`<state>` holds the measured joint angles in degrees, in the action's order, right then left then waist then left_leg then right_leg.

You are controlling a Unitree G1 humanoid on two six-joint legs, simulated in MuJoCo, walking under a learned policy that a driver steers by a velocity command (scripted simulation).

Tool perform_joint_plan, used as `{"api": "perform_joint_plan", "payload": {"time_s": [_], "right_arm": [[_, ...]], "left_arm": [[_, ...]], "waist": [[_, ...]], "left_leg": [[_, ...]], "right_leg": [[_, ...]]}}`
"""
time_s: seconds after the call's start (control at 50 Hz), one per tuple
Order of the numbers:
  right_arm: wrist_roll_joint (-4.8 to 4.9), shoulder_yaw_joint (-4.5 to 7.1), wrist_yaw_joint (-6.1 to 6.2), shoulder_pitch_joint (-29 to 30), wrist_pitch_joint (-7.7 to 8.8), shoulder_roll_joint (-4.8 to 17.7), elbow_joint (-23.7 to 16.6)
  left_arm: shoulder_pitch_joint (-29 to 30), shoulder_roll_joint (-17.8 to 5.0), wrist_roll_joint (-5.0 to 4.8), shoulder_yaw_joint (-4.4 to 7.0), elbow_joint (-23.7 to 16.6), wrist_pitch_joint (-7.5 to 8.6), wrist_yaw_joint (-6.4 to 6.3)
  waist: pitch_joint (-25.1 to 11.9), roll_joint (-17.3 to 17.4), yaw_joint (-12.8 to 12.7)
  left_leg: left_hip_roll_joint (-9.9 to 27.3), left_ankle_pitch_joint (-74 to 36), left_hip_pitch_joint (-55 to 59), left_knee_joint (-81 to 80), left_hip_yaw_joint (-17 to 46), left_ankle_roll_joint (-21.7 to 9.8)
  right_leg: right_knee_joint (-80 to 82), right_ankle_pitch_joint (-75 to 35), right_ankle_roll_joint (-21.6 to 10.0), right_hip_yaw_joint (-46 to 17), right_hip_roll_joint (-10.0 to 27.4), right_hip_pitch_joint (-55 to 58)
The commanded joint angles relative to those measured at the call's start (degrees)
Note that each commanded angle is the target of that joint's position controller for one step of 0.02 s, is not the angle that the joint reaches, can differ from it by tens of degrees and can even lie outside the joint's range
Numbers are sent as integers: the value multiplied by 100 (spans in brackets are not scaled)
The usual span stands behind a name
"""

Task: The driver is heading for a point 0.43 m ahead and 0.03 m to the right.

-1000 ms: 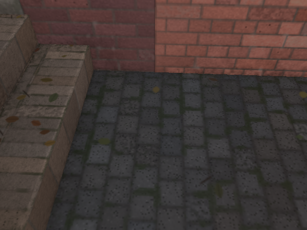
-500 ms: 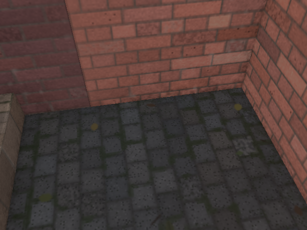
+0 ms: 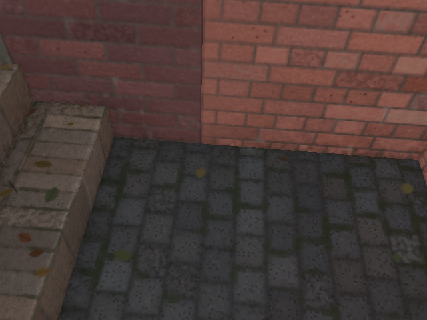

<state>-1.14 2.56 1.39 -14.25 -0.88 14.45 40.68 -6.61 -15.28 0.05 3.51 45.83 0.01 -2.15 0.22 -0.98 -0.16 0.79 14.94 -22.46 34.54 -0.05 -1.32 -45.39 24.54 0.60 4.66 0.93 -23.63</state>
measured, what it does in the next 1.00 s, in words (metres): walks ahead: right foot, then left foot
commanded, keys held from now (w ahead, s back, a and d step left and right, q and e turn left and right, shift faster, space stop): w+q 0.26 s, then w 0.24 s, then w+e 0.10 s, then no key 0.40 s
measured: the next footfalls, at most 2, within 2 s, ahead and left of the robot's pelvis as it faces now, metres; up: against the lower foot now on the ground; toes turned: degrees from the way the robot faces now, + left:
right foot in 0.34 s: +0.12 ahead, -0.14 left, +0.00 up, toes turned +10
left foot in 0.74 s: +0.42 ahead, +0.15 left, +0.00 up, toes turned +13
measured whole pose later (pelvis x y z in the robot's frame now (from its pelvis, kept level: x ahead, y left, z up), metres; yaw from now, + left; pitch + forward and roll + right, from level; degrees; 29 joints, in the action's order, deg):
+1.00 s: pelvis +0.34 +0.04 +0.01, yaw +10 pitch +4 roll +1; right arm -1.4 3.8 0.6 -10.9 3.0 12.1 48.6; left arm -9.1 -11.9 0.0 2.2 47.5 4.0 -1.0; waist -1.6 -0.7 0.0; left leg -1.9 5.9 -20.1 21.5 -5.7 -3.5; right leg -46.3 20.7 3.3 -1.1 5.3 -29.9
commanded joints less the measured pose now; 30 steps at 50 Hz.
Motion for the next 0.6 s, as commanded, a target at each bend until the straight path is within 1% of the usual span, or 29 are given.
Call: {"api": "perform_joint_plan", "payload": {"time_s": [0.02,0.04,0.06,0.08,0.1,0.12,0.14,0.16,0.18,0.22,0.24,0.26,0.28,0.3,0.32,0.34,0.36,0.38,0.4,0.42,0.44,0.46,0.48,0.5,0.52,0.54,0.56,0.58,0.6], "right_arm": [[-59,297,114,-455,108,878,-688],[-127,294,-105,-36,720,656,-660],[-8,254,-124,161,919,597,-673],[-34,213,-97,257,926,578,-678],[-51,215,-88,316,913,621,-700],[-59,227,-80,350,896,639,-775],[-49,228,-85,339,897,620,-820],[-41,224,-105,280,910,632,-825],[-23,236,-152,330,922,640,-871],[11,268,-265,716,915,749,-1010],[16,288,-332,860,898,768,-1040],[26,314,-390,944,881,768,-1062],[53,346,-445,1062,833,783,-1066],[63,344,-489,948,750,697,-982],[-13,300,-506,530,725,413,-810],[-73,190,-495,443,745,-37,-746],[-247,67,-526,483,854,-476,-1027],[-243,71,-499,923,903,-189,-899],[-114,75,-373,1169,921,31,-757],[-88,56,-266,1132,869,55,-660],[-229,36,-219,1191,831,-28,-634],[-335,48,-273,1280,794,33,-603],[-306,88,-336,1471,784,74,-612],[-284,86,-386,1694,793,84,-612],[-258,64,-414,1886,807,-6,-644],[-238,14,-437,2035,799,-143,-643],[-223,-31,-462,2087,756,-277,-597],[-224,-67,-496,2163,707,-358,-578],[-237,-88,-545,2308,664,-419,-594]], "left_arm": [[538,-128,-54,29,-724,147,61],[344,-281,285,-10,-769,581,53],[203,-429,453,60,-749,715,35],[116,-397,510,35,-819,730,55],[10,-422,435,43,-810,723,81],[-96,-478,326,38,-814,685,76],[-117,-517,256,30,-851,646,68],[-160,-487,264,4,-861,618,75],[-285,-444,297,-28,-828,594,99],[-531,-358,322,-84,-808,610,142],[-668,-267,318,-121,-791,609,179],[-777,-232,298,-144,-755,624,218],[-1022,-214,242,-159,-656,659,261],[-1200,-219,205,-152,-577,711,278],[-1275,-277,197,-136,-572,790,252],[-1745,-442,218,-104,-561,882,170],[-1822,-1269,89,58,-637,923,114],[-1740,-991,150,-7,-503,901,103],[-1368,-737,123,-53,-436,842,159],[-1202,-345,192,-179,-418,810,179],[-1168,74,206,-330,-307,771,215],[-1054,324,207,-407,-343,746,183],[-1096,224,243,-402,-302,735,145],[-1314,104,295,-352,-219,741,163],[-1556,11,306,-322,-64,748,195],[-1732,-52,335,-300,90,751,261],[-1809,-99,318,-271,209,753,339],[-1878,-108,271,-266,300,760,424],[-2030,-136,245,-260,441,753,508]], "waist": [[-966,979,321],[-916,1336,349],[-679,1092,138],[-689,728,48],[-661,563,4],[-718,537,-3],[-785,603,59],[-771,617,87],[-739,643,68],[-599,641,-92],[-525,694,-160],[-462,659,-174],[-466,516,-270],[-483,382,-295],[-579,290,-232],[-671,-144,-458],[-510,-1876,-419],[-100,-915,-534],[35,-372,-434],[-294,-343,-322],[-429,-374,-228],[-505,-263,-171],[-423,-177,-213],[-326,-234,-416],[-295,-351,-490],[-311,-186,-505],[-279,-150,-494],[-198,-190,-491],[-91,-285,-486]], "left_leg": [[1538,-769,2027,-1321,2603,-1624],[1249,1283,1274,-1975,2419,-1403],[1211,1770,1079,-2201,2473,-1278],[1117,1715,874,-2298,2374,-1162],[1041,1587,885,-2323,2271,-1128],[1068,1550,958,-2304,2296,-1169],[1080,1433,1098,-2205,2305,-1214],[1035,1403,1110,-2188,2246,-1236],[982,1386,979,-2148,2183,-1235],[751,1325,195,-2037,1940,-1166],[728,1300,-89,-1886,1974,-1172],[705,1371,-52,-1674,2036,-1235],[682,1560,99,-1339,2032,-1314],[622,1717,-13,-957,2097,-1380],[487,1670,-392,-368,2139,-1311],[57,1523,-1216,967,1818,-977],[-950,1872,-3639,2743,958,-303],[-548,1028,-4746,3902,1419,-355],[-321,328,-4909,4575,1168,-341],[-222,-116,-4524,5055,883,-310],[-123,-480,-4096,4984,778,-339],[49,-531,-3663,4745,617,-258],[81,-567,-3459,4381,488,-132],[113,-656,-3624,4006,439,-44],[176,-826,-3711,3514,337,31],[275,-1031,-3600,2806,145,78],[307,-1158,-3158,2122,-56,105],[257,-1222,-2517,1491,-259,68],[184,-1185,-2019,1138,-398,17]], "right_leg": [[-2316,627,178,-795,-53,-2052],[-2841,-140,48,-1102,5,-2360],[-2878,-294,31,-1027,17,-2295],[-2855,-429,160,-845,-27,-2127],[-2716,-511,266,-759,-22,-2065],[-2462,-495,376,-784,51,-2065],[-2328,-571,465,-821,90,-2098],[-1972,-507,529,-757,99,-2014],[-1602,-462,567,-718,110,-1775],[-647,-125,509,-568,21,-674],[-179,53,437,-561,8,-219],[436,107,369,-589,7,-22],[1220,-279,274,-385,-59,184],[1750,-778,202,-196,-120,678],[1708,-811,65,-446,82,1346],[1842,-256,-568,-1451,747,1930],[2983,813,-2469,-5005,2018,2914],[3527,1725,-2625,-5917,2448,2927],[3243,1395,-2192,-4806,2294,2550],[3067,660,-1858,-3834,1883,2271],[3005,-248,-1587,-2885,1496,2026],[3112,-940,-1468,-2368,1358,1822],[3262,-1475,-1457,-2086,1281,1724],[3356,-1749,-1513,-1878,1276,1932],[3395,-2258,-1554,-1722,1238,2137],[3419,-2643,-1560,-1577,1184,2275],[3452,-2982,-1540,-1358,1048,2088],[3495,-3239,-1523,-1144,921,1744],[3515,-3450,-1537,-1096,936,1493]]}}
